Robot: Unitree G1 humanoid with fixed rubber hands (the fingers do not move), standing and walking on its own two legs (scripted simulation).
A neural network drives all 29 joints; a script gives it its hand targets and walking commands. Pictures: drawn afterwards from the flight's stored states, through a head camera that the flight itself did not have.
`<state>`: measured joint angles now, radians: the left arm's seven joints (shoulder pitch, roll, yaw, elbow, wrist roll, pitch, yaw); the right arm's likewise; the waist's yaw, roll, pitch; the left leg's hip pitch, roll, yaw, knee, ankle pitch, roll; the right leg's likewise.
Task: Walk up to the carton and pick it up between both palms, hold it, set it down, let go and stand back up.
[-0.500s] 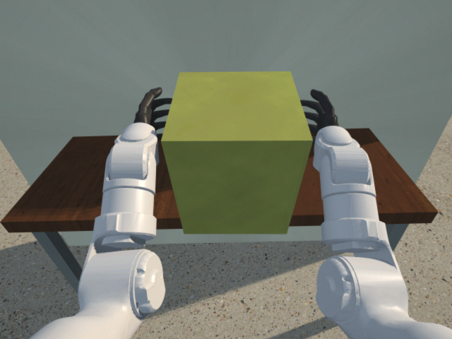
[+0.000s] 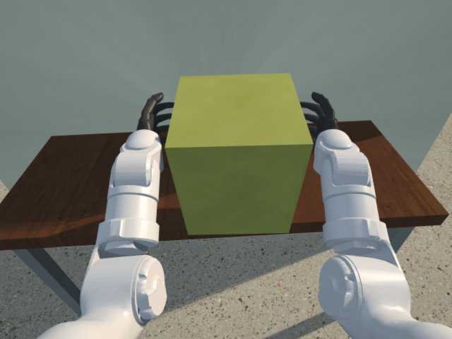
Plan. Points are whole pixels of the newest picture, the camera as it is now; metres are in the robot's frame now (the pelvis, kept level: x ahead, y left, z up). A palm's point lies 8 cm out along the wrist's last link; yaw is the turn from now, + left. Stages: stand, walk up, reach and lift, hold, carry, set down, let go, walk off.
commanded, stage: hold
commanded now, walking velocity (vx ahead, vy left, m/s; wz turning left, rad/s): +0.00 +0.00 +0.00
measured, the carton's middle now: (236, 157) +0.44 +0.00 +0.13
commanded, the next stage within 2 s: set down in 1.72 s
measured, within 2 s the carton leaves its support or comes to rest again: neither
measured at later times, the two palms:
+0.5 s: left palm (173, 153) +0.41 +0.12 +0.17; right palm (338, 157) +0.40 -0.18 +0.16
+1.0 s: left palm (154, 158) +0.35 +0.13 +0.21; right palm (346, 158) +0.35 -0.17 +0.20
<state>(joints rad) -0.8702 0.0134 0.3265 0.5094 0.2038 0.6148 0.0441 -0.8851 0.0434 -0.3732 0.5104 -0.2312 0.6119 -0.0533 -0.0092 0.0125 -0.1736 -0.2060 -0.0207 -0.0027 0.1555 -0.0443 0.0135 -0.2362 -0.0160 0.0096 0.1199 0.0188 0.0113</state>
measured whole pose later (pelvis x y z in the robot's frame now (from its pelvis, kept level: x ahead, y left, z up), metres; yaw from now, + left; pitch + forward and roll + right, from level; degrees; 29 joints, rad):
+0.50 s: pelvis +0.05 -0.01 +0.00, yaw +2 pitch +7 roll +0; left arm -0.51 -0.01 0.09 -0.02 0.04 0.67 0.15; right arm -0.48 0.01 -0.17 -0.10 -0.05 0.71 -0.11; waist -0.05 0.04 -0.09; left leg -0.07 -0.01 -0.04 -0.05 0.00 0.00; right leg -0.09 0.00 -0.01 -0.08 0.05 0.00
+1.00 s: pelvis -0.02 -0.02 +0.00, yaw +1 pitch +1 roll +0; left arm -0.73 -0.03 0.26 0.32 0.19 0.71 0.04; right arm -0.72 0.05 -0.29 0.28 -0.21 0.71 -0.04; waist 0.00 0.03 -0.14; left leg -0.13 0.00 -0.03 0.10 0.02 -0.02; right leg -0.17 0.01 0.00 0.08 0.07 -0.01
